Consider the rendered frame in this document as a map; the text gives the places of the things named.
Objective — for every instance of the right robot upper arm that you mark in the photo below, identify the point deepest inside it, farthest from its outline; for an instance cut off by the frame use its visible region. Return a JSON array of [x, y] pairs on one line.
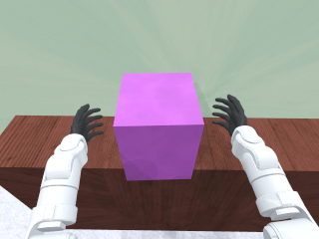
[[301, 228]]

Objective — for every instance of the left robot hand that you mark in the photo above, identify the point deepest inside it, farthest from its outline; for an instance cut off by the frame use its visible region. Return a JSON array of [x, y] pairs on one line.
[[81, 121]]

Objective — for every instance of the robot left forearm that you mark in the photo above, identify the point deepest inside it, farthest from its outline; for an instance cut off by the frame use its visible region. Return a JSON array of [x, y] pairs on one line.
[[56, 205]]

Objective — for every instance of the pedestal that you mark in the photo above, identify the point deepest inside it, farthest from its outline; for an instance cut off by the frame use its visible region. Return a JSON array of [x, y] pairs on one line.
[[217, 198]]

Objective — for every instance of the robot right forearm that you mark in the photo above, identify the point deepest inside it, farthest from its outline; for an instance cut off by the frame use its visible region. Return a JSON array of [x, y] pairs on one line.
[[275, 196]]

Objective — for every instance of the right robot hand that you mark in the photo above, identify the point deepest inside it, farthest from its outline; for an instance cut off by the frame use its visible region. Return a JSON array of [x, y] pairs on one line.
[[235, 114]]

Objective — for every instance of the carton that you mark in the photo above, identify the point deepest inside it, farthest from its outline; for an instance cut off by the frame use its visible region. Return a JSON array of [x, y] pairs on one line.
[[158, 126]]

